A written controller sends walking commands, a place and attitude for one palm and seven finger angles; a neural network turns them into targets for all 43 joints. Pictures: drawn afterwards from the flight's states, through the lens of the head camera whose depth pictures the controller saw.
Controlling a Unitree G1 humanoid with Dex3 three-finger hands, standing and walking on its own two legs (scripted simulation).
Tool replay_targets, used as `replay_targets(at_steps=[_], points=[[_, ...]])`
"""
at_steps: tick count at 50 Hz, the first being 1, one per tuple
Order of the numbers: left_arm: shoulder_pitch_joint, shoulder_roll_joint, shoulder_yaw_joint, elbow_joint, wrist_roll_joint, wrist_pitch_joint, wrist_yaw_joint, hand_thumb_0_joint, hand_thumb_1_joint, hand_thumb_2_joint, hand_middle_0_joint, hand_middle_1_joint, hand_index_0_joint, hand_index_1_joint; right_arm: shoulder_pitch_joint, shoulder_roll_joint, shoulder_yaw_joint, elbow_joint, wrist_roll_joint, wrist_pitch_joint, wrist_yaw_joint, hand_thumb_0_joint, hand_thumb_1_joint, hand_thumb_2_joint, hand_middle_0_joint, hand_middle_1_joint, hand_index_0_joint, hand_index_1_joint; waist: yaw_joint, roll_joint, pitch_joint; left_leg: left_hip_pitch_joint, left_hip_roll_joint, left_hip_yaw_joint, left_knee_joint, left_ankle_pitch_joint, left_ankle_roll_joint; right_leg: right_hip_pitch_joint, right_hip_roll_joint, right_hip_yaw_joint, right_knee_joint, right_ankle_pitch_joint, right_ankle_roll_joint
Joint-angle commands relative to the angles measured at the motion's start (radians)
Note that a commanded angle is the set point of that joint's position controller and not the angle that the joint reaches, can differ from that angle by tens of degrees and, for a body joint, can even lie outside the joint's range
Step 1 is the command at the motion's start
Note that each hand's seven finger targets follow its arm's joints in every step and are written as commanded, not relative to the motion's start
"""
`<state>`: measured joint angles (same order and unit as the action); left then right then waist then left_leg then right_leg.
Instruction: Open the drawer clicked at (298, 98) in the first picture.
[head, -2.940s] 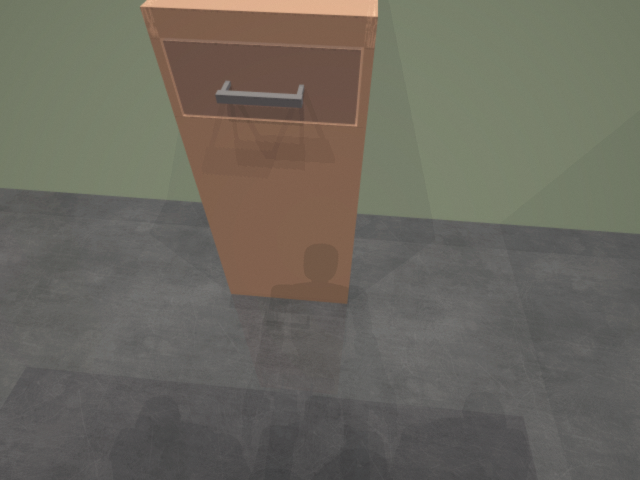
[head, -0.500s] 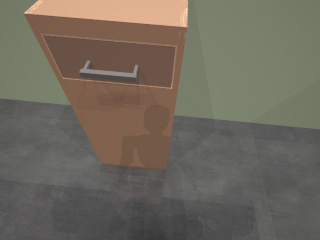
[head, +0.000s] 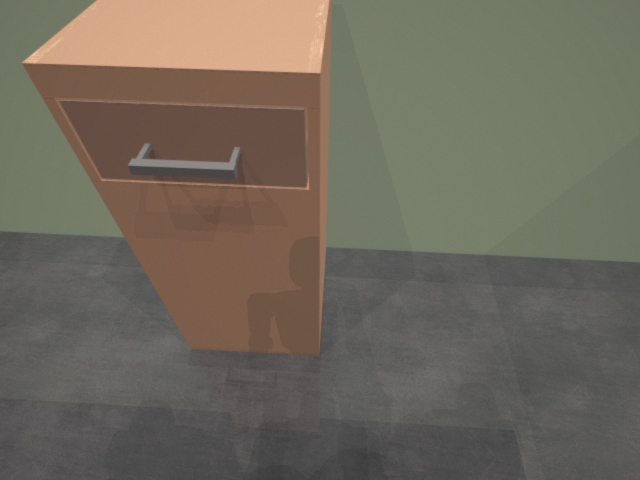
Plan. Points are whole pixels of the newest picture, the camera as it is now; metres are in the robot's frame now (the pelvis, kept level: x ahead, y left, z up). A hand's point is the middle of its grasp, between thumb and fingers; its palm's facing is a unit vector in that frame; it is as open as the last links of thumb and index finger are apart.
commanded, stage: come to a stop and stand still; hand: left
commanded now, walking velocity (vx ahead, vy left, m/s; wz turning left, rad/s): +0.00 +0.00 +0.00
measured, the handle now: (187, 160) +0.58 +0.24 +0.07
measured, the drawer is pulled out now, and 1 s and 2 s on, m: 0.00 0.00 0.00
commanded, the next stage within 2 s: look again from close up in 0.18 s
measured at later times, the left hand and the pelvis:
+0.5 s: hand out of the picture +0.01 +0.18 -0.18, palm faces +0.02 -0.98 -0.19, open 7.4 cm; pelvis +0.01 +0.02 -0.01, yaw +0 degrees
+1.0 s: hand out of the picture +0.01 +0.21 -0.18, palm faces -0.03 -0.98 -0.19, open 7.4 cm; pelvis +0.01 +0.04 -0.01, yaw -2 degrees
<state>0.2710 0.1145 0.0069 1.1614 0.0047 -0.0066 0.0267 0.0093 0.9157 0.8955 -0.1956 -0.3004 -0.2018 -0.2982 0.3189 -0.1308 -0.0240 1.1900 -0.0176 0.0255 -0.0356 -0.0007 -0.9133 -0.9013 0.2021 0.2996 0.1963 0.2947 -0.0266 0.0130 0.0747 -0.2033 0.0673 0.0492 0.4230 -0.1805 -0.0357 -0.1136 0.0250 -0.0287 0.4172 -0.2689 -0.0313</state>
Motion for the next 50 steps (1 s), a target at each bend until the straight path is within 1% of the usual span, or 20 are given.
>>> replay_targets(at_steps=[1,7,10,13,14,15,16,17,19,20,21,23,25,27,28,33,40,45,47,50], points=[[0.061,0.096,0.024,-0.022,-0.004,-0.011,0.014,0.0,0.9,0.9,-0.2,-0.3,-0.2,-0.3,0.056,-0.059,-0.01,-0.026,0.0,-0.014,-0.007,0.0,-0.9,-0.9,0.2,0.3,0.2,0.3,0.009,-0.024,0.03,0.06,0.035,-0.041,-0.039,0.034,0.038,-0.145,-0.112,0.098,-0.145,0.013,-0.018],[0.08,0.08,0.026,-0.018,-0.003,-0.015,0.016,0.0,0.9,0.9,-0.2,-0.3,-0.2,-0.3,0.065,-0.053,-0.011,-0.03,0.003,-0.019,-0.012,0.0,-0.9,-0.9,0.2,0.3,0.2,0.3,0.011,-0.032,0.016,0.055,0.041,-0.045,-0.032,0.07,0.039,-0.118,-0.113,0.081,-0.128,0.083,-0.015],[0.084,0.073,0.025,-0.018,-0.002,-0.015,0.017,0.0,0.9,0.9,-0.2,-0.3,-0.2,-0.3,0.06,-0.051,-0.013,-0.033,0.003,-0.02,-0.013,0.0,-0.9,-0.9,0.2,0.3,0.2,0.3,0.012,-0.003,0.026,0.057,0.043,-0.048,-0.032,0.075,0.04,-0.125,-0.11,0.08,-0.122,0.093,-0.014],[0.095,0.072,0.026,-0.017,0.0,-0.016,0.018,0.0,0.9,0.9,-0.2,-0.3,-0.2,-0.3,0.046,-0.051,-0.015,-0.04,0.005,-0.021,-0.013,0.0,-0.9,-0.9,0.2,0.3,0.2,0.3,0.016,-0.017,0.021,0.067,0.045,-0.047,-0.028,0.087,0.04,-0.125,-0.11,0.082,-0.117,0.128,-0.011],[0.189,0.114,0.022,-0.009,0.02,-0.047,0.054,0.0,0.9,0.9,-0.2,-0.3,-0.2,-0.3,-0.096,-0.086,-0.007,-0.129,0.014,-0.052,0.001,0.0,-0.9,-0.9,0.2,0.3,0.2,0.3,0.076,-0.045,-0.02,-0.03,0.038,-0.001,0.236,0.088,0.012,-0.086,-0.202,0.203,-0.091,0.726,0.05],[0.139,0.154,0.026,-0.065,0.019,-0.057,0.048,0.0,0.9,0.9,-0.2,-0.3,-0.2,-0.3,-0.037,-0.033,-0.005,-0.169,0.008,-0.041,0.01,0.0,-0.9,-0.9,0.2,0.3,0.2,0.3,0.01,-0.071,-0.074,-0.118,-0.013,-0.036,0.237,-0.182,0.031,-0.006,-0.245,0.209,-0.052,0.717,0.013],[0.113,0.144,0.023,-0.087,0.023,-0.057,0.044,0.0,0.9,0.9,-0.2,-0.3,-0.2,-0.3,-0.017,-0.035,-0.008,-0.172,0.009,-0.041,0.013,0.0,-0.9,-0.9,0.2,0.3,0.2,0.3,0.004,-0.092,-0.088,-0.11,-0.004,-0.027,0.223,-0.201,0.035,-0.033,-0.229,0.185,-0.041,0.563,-0.044],[0.091,0.136,0.02,-0.105,0.021,-0.06,0.041,0.0,0.9,0.9,-0.2,-0.3,-0.2,-0.3,0.015,-0.032,-0.003,-0.162,0.011,-0.045,0.015,0.0,-0.9,-0.9,0.2,0.3,0.2,0.3,-0.014,-0.104,-0.111,-0.069,-0.017,-0.021,0.166,-0.131,0.034,-0.034,-0.199,0.164,-0.019,0.497,-0.062],[0.081,0.115,0.019,-0.12,0.01,-0.057,0.037,0.0,0.9,0.9,-0.2,-0.3,-0.2,-0.3,0.049,-0.06,0.0,-0.154,0.006,-0.054,0.016,0.0,-0.9,-0.9,0.2,0.3,0.2,0.3,-0.014,-0.015,-0.085,-0.002,0.012,-0.058,0.078,0.059,0.058,-0.096,-0.125,0.105,0.033,0.329,-0.035],[0.089,0.107,0.018,-0.124,0.011,-0.048,0.036,0.0,0.9,0.9,-0.2,-0.3,-0.2,-0.3,0.048,-0.079,0.0,-0.156,0.003,-0.057,0.013,0.0,-0.9,-0.9,0.2,0.3,0.2,0.3,0.0,0.0,-0.061,-0.016,0.035,-0.067,0.073,0.11,0.066,-0.108,-0.104,0.09,0.033,0.241,-0.025],[0.101,0.106,0.015,-0.124,0.012,-0.038,0.033,0.0,0.9,0.9,-0.2,-0.3,-0.2,-0.3,0.032,-0.089,0.001,-0.162,0.003,-0.059,0.011,0.0,-0.9,-0.9,0.2,0.3,0.2,0.3,0.012,0.057,-0.049,-0.023,0.04,-0.078,0.062,0.125,0.07,-0.112,-0.095,0.085,0.036,0.162,-0.021],[0.105,0.108,0.012,-0.123,0.014,-0.026,0.029,0.0,0.9,0.9,-0.2,-0.3,-0.2,-0.3,0.02,-0.1,0.004,-0.169,0.002,-0.058,0.009,0.0,-0.9,-0.9,0.2,0.3,0.2,0.3,0.021,0.071,0.007,-0.062,0.048,-0.099,0.028,0.103,0.082,-0.125,-0.08,0.078,0.028,0.066,-0.016],[0.102,0.115,0.007,-0.127,0.013,-0.02,0.024,0.0,0.9,0.9,-0.2,-0.3,-0.2,-0.3,0.011,-0.117,0.005,-0.181,0.002,-0.055,0.009,0.0,-0.9,-0.9,0.2,0.3,0.2,0.3,0.023,-0.001,0.024,-0.071,0.043,-0.107,0.008,0.034,0.083,-0.136,-0.078,0.08,0.018,0.025,-0.011],[0.092,0.123,0.006,-0.134,0.013,-0.015,0.02,0.0,0.9,0.9,-0.2,-0.3,-0.2,-0.3,0.004,-0.13,0.005,-0.183,0.001,-0.054,0.01,0.0,-0.9,-0.9,0.2,0.3,0.2,0.3,0.022,-0.013,0.039,-0.078,0.041,-0.112,-0.02,-0.028,0.084,-0.148,-0.078,0.079,0.015,-0.008,-0.007],[0.09,0.123,0.004,-0.136,0.015,-0.014,0.019,0.0,0.9,0.9,-0.2,-0.3,-0.2,-0.3,0.0,-0.13,0.006,-0.181,0.0,-0.056,0.01,0.0,-0.9,-0.9,0.2,0.3,0.2,0.3,0.026,0.021,0.048,-0.082,0.043,-0.119,-0.037,-0.024,0.087,-0.148,-0.08,0.077,0.017,-0.004,-0.006],[0.089,0.145,0.004,-0.143,0.014,-0.011,0.014,0.0,0.9,0.9,-0.2,-0.3,-0.2,-0.3,-0.013,-0.151,0.007,-0.179,0.0,-0.058,0.01,0.0,-0.9,-0.9,0.2,0.3,0.2,0.3,0.031,0.0,-0.001,-0.049,0.048,-0.119,-0.056,-0.026,0.091,-0.123,-0.086,0.069,0.018,0.021,0.003],[0.089,0.159,0.002,-0.132,0.013,-0.01,0.009,0.0,0.9,0.9,-0.2,-0.3,-0.2,-0.3,-0.023,-0.161,0.011,-0.159,0.003,-0.06,0.012,0.0,-0.9,-0.9,0.2,0.3,0.2,0.3,0.035,-0.005,-0.017,-0.03,0.048,-0.105,-0.063,-0.016,0.089,-0.115,-0.096,0.076,0.01,0.046,0.008],[0.092,0.16,0.002,-0.119,0.011,-0.014,0.011,0.0,0.9,0.9,-0.2,-0.3,-0.2,-0.3,-0.016,-0.154,0.012,-0.137,0.006,-0.062,0.011,0.0,-0.9,-0.9,0.2,0.3,0.2,0.3,0.03,-0.023,-0.047,0.012,0.042,-0.083,-0.028,0.083,0.085,-0.105,-0.105,0.089,0.009,0.111,0.008],[0.105,0.157,0.005,-0.109,0.015,-0.012,0.006,0.0,0.9,0.9,-0.2,-0.3,-0.2,-0.3,-0.009,-0.155,0.01,-0.127,0.004,-0.056,0.014,0.0,-0.9,-0.9,0.2,0.3,0.2,0.3,0.033,-0.002,-0.035,0.0,0.04,-0.082,-0.036,-0.078,0.09,-0.119,-0.099,0.083,0.019,-0.029,-0.003],[0.112,0.155,0.012,-0.114,0.024,-0.008,-0.003,0.0,0.9,0.9,-0.2,-0.3,-0.2,-0.3,-0.011,-0.161,0.001,-0.134,0.0,-0.045,0.022,0.0,-0.9,-0.9,0.2,0.3,0.2,0.3,0.036,0.016,0.051,-0.087,0.04,-0.105,-0.068,-0.328,0.101,-0.168,-0.086,0.09,0.024,-0.214,-0.02]])
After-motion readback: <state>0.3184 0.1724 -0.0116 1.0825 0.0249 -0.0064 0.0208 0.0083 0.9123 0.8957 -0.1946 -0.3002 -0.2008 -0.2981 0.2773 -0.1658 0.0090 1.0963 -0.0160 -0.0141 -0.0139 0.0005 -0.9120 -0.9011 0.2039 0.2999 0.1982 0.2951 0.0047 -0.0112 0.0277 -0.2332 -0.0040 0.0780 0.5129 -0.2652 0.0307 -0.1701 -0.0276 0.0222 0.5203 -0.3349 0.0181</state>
